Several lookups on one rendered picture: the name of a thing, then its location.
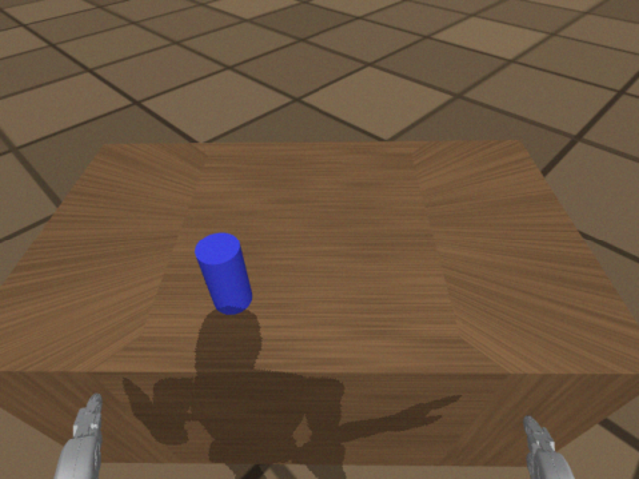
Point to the left robot hand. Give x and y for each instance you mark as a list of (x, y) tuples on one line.
[(80, 457)]

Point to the right robot hand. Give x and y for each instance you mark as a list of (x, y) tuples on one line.
[(542, 461)]

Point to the can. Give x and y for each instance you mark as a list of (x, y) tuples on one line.
[(222, 265)]

